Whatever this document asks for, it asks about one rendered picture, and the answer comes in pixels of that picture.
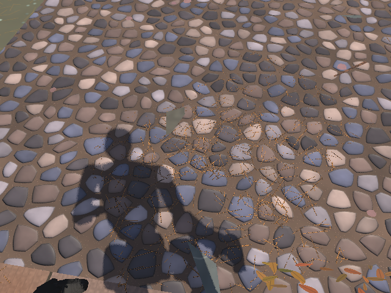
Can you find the left robot hand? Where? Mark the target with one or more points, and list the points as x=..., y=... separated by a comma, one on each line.
x=63, y=286

